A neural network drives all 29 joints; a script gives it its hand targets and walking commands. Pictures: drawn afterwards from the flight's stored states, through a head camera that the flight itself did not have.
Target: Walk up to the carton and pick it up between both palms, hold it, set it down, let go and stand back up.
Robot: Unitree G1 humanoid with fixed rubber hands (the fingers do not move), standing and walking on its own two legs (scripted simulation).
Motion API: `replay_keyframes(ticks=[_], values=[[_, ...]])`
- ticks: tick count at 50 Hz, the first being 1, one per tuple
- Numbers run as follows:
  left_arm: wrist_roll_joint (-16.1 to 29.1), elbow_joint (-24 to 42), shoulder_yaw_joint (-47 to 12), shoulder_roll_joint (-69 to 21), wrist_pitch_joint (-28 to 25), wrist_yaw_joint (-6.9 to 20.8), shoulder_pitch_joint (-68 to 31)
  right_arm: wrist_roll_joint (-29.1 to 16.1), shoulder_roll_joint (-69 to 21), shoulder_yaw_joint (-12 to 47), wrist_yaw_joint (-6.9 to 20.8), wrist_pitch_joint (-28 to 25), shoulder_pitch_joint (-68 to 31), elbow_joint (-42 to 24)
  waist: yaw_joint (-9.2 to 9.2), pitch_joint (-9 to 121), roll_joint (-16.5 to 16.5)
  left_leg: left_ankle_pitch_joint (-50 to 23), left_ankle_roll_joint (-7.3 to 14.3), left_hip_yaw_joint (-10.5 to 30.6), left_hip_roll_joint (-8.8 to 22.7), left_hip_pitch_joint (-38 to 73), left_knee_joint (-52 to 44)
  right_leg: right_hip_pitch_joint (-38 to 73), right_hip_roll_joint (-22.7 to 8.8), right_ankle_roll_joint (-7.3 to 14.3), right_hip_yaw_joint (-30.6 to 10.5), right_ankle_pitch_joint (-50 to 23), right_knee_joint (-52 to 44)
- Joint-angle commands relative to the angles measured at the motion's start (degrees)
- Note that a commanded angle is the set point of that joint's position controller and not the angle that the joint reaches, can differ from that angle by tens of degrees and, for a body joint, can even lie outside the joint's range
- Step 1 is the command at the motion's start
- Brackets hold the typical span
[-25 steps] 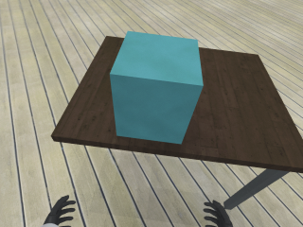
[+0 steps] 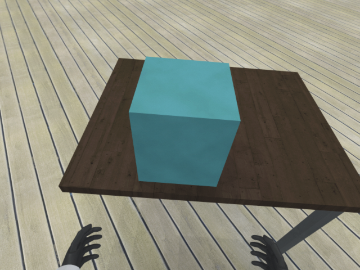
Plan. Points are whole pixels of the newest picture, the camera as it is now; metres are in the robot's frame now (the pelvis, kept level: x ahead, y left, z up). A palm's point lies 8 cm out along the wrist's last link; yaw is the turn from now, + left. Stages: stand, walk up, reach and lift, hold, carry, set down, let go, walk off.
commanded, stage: reach and lift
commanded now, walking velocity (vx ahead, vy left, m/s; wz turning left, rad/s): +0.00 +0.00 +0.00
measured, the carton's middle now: (182, 123) +0.51 +0.03 +0.03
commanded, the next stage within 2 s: none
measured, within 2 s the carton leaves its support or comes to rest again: neither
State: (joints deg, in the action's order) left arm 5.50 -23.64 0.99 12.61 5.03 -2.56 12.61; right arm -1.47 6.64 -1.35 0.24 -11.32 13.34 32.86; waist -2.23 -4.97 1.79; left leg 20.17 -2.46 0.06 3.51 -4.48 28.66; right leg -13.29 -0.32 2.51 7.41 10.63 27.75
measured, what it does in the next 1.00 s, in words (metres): stands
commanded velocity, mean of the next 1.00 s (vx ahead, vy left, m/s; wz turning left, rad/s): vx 0.00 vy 0.00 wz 0.00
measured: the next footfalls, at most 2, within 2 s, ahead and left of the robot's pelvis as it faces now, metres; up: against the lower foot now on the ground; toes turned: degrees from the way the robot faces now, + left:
none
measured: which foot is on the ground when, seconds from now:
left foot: down 0.00-1.00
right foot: down 0.00-1.00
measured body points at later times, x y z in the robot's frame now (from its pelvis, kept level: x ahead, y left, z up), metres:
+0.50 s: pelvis +0.02 +0.05 +0.00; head +0.02 +0.06 +0.45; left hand +0.23 +0.24 -0.03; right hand +0.22 -0.20 -0.04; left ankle -0.05 +0.15 -0.73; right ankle +0.06 -0.09 -0.73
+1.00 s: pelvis +0.00 +0.03 +0.01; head +0.00 +0.04 +0.46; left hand +0.31 +0.21 +0.03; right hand +0.30 -0.21 +0.03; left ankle -0.05 +0.15 -0.73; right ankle +0.05 -0.09 -0.73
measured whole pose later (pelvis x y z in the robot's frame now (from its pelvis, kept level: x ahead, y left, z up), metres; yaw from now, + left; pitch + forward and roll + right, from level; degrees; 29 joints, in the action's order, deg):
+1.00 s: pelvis +0.00 +0.03 +0.01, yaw -2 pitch -2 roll -1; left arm 9.1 -23.5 -3.3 9.1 4.8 -9.1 -9.1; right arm -15.2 16.4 -1.0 4.0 -5.9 -9.9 34.8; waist -1.2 -2.0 -0.1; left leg 18.3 -0.3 -3.0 1.8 -3.8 24.6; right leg -12.7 -1.1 0.2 4.1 6.5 21.7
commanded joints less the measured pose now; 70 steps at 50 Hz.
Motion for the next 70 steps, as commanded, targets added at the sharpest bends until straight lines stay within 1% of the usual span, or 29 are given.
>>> replay_keyframes(ticks=[1,2,3,7,10,11,16,17,20,21,23,24,25,28,30,31,33,36,38,40,41,45,50,54,56,58,61,66,70], values=[[1.3,9.0,1.8,7.3,-7.8,-1.6,-5.8,-1.4,4.4,-0.4,0.5,-6.6,-6.7,-8.4,-0.93,9.7,-2.9,-9.0,3.7,-3.4,-3.0,-24.4,-10.1,27.0,-1.3,-0.8,-9.5,-5.8,-2.4],[1.2,9.4,1.3,7.0,-8.6,-1.9,-6.1,-1.9,4.8,-0.9,0.8,-7.3,-6.9,-7.8,-1.04,10.0,-4.3,-10.1,3.4,-3.2,-2.8,-24.1,-10.1,27.0,-1.0,-0.5,-9.3,-6.6,-1.9],[1.3,9.4,1.0,6.8,-9.5,-2.3,-6.0,-2.2,5.5,-1.5,0.9,-8.1,-7.0,-7.7,-0.77,10.2,-4.6,-11.9,3.0,-3.2,-2.8,-23.8,-10.0,27.3,-0.7,-0.3,-9.2,-8.1,-1.8],[1.5,9.9,-0.9,5.2,-12.4,-2.8,-5.7,-3.1,8.1,-3.2,1.2,-11.0,-6.8,-3.5,0.42,11.3,-4.8,-19.1,1.2,-2.2,-2.9,-19.0,-9.1,25.8,0.4,0.2,-8.0,-13.0,-1.6],[1.3,9.7,-2.3,3.8,-14.5,-3.3,-5.2,-4.3,9.9,-4.1,1.6,-13.4,-7.5,-1.6,0.94,11.2,-5.7,-25.6,-0.3,-1.3,-2.9,-15.6,-8.3,24.0,1.5,0.8,-7.2,-15.8,-1.8],[1.0,9.4,-2.3,3.4,-15.2,-3.5,-5.1,-4.8,10.4,-4.0,1.8,-14.1,-7.9,-0.9,0.49,11.0,-5.8,-27.3,-0.6,-1.1,-2.9,-14.6,-8.1,23.5,1.7,0.9,-7.0,-16.3,-2.0],[1.5,8.5,-4.5,0.8,-17.9,-4.3,-6.2,-7.0,13.2,-4.9,3.0,-16.1,-10.9,1.4,1.07,10.0,-4.1,-32.1,-2.3,0.5,-2.6,-11.0,-7.4,20.9,2.7,1.5,-6.7,-17.3,-3.2],[1.5,8.0,-4.7,0.7,-18.4,-4.4,-6.5,-7.3,13.6,-4.8,3.3,-16.3,-11.7,1.6,1.07,10.2,-3.0,-32.4,-2.3,0.7,-2.5,-10.6,-7.3,20.6,2.9,1.5,-6.7,-17.2,-3.3],[2.2,8.9,-5.6,0.3,-20.2,-5.4,-8.2,-9.3,15.0,-4.5,4.3,-16.9,-14.1,0.7,0.67,11.5,-2.7,-34.2,-2.5,1.1,-2.5,-10.3,-7.0,20.8,3.2,1.7,-7.3,-18.3,-3.3],[2.3,9.1,-5.9,0.3,-20.6,-5.6,-8.8,-9.7,15.6,-4.5,4.6,-16.9,-14.6,0.8,0.94,11.5,-2.6,-33.5,-2.5,1.3,-2.5,-10.6,-6.8,20.8,3.2,1.8,-7.5,-18.1,-3.1],[2.8,9.3,-6.2,0.0,-21.6,-6.3,-10.3,-10.7,16.5,-4.3,5.3,-16.8,-16.0,0.0,0.52,11.8,-2.8,-32.5,-2.7,1.4,-2.4,-11.4,-7.0,20.7,3.3,2.0,-7.6,-17.3,-3.0],[2.8,8.9,-6.5,0.1,-21.9,-6.6,-11.0,-11.1,17.0,-4.2,5.6,-16.6,-17.0,-0.4,0.73,12.5,-2.4,-31.5,-2.6,1.5,-2.3,-11.7,-7.2,20.8,3.3,2.0,-7.8,-17.0,-3.1],[3.0,9.0,-6.5,-0.2,-22.2,-7.0,-11.8,-11.6,17.2,-4.4,5.9,-16.3,-17.8,-1.0,0.3,12.4,-2.8,-30.7,-2.6,1.6,-2.3,-12.3,-7.4,20.9,3.3,2.0,-8.0,-16.7,-2.8],[3.4,7.5,-6.7,-0.3,-21.9,-7.6,-15.0,-12.6,17.9,-4.3,6.5,-14.6,-20.2,-0.7,0.57,12.8,-3.0,-27.3,-2.5,1.8,-2.3,-13.3,-7.8,20.8,3.1,2.2,-8.5,-14.9,-3.0],[3.4,7.3,-6.6,-0.2,-20.8,-8.1,-17.6,-13.1,18.4,-4.4,6.7,-12.9,-22.2,-0.8,0.31,13.2,-3.1,-24.5,-2.2,1.6,-2.2,-14.5,-8.4,21.5,2.9,2.2,-8.9,-13.9,-2.8],[3.8,7.0,-7.1,-0.3,-20.1,-8.3,-19.4,-13.3,18.7,-4.4,6.8,-11.9,-23.9,-1.0,0.82,13.0,-3.0,-22.6,-2.1,1.6,-2.1,-15.0,-8.9,21.4,2.9,2.2,-8.9,-12.9,-2.8],[4.0,7.1,-6.8,-0.3,-18.3,-8.7,-22.4,-13.6,18.8,-4.3,6.9,-9.8,-26.1,-2.0,0.71,14.1,-3.0,-21.0,-1.9,1.5,-2.4,-15.6,-9.2,21.6,2.7,2.0,-9.1,-12.7,-2.7],[4.7,8.4,-6.5,0.6,-15.4,-9.1,-27.6,-14.1,19.2,-4.3,6.7,-6.4,-30.5,-4.8,0.74,15.9,-1.6,-18.3,-1.3,1.1,-2.7,-16.6,-9.9,22.8,2.3,1.5,-9.5,-12.9,-2.6],[4.9,9.7,-6.0,1.0,-13.4,-9.2,-29.4,-14.0,19.7,-4.3,6.4,-4.5,-32.1,-6.7,0.95,18.1,-1.5,-18.0,-1.1,1.1,-3.0,-17.1,-10.1,23.8,2.3,1.2,-9.6,-14.1,-2.3],[5.0,11.2,-5.6,1.1,-11.3,-9.1,-31.7,-14.2,20.0,-4.3,6.1,-2.7,-33.6,-8.3,0.83,19.5,-1.4,-20.1,-1.1,0.9,-3.2,-16.6,-10.1,24.7,2.3,0.9,-9.7,-16.7,-2.4],[4.8,11.4,-5.5,1.1,-10.1,-8.9,-32.9,-14.3,20.0,-4.2,5.8,-1.8,-34.4,-8.6,1.06,19.9,-1.8,-20.4,-1.0,0.8,-3.3,-16.7,-9.9,24.9,2.2,0.8,-9.9,-17.2,-2.5],[3.0,10.8,-2.7,1.4,-5.2,-7.3,-34.5,-13.9,19.8,-3.4,4.3,1.4,-35.4,-8.1,1.14,19.7,-0.9,-21.5,-0.6,0.2,-3.8,-16.2,-10.5,27.0,1.9,0.3,-10.2,-19.6,-3.5],[3.1,13.1,-0.4,2.8,-0.1,-5.5,-40.7,-13.9,19.1,-2.9,2.3,4.5,-41.3,-10.8,1.22,20.6,0.5,-18.0,0.6,-0.6,-4.3,-17.2,-11.7,27.7,1.5,-0.5,-10.6,-17.8,-4.8],[4.1,13.3,0.9,4.4,2.0,-4.9,-45.4,-13.2,18.6,-3.3,0.9,7.1,-46.1,-12.9,1.52,22.4,1.6,-12.6,1.8,-1.2,-4.4,-19.9,-13.2,28.9,1.0,-0.8,-11.0,-14.7,-5.0],[5.0,13.0,1.2,5.6,2.9,-4.7,-47.9,-13.1,18.2,-3.2,0.3,8.5,-48.5,-14.3,1.55,24.0,1.8,-10.9,2.3,-1.6,-4.4,-21.0,-13.5,29.8,0.6,-1.0,-11.3,-13.9,-5.0],[5.9,14.3,1.6,7.0,3.9,-4.8,-51.1,-13.3,18.5,-3.4,-0.1,9.8,-51.2,-16.0,1.37,26.5,1.0,-9.8,2.7,-1.8,-4.3,-21.8,-13.6,30.0,0.5,-1.0,-11.5,-12.7,-4.6],[6.6,15.2,2.2,8.0,5.5,-5.0,-52.9,-13.7,18.5,-3.5,-0.4,11.8,-52.7,-16.6,1.34,29.7,0.0,-11.9,2.7,-1.9,-4.1,-21.8,-13.1,30.3,0.6,-1.0,-11.2,-14.5,-4.0],[6.7,15.7,4.3,10.0,9.7,-4.2,-56.8,-14.4,20.2,-3.5,-1.4,15.2,-57.3,-17.1,1.0,32.8,-1.4,-15.7,2.3,-2.1,-4.2,-21.3,-12.1,30.5,1.1,-1.1,-10.7,-17.0,-3.6],[7.0,17.4,5.4,11.0,12.6,-3.5,-59.2,-15.4,21.5,-3.6,-2.0,17.0,-59.9,-17.5,1.65,35.2,-1.8,-21.1,1.6,-1.8,-4.0,-19.3,-10.7,30.3,1.7,-1.1,-10.2,-20.8,-3.5]])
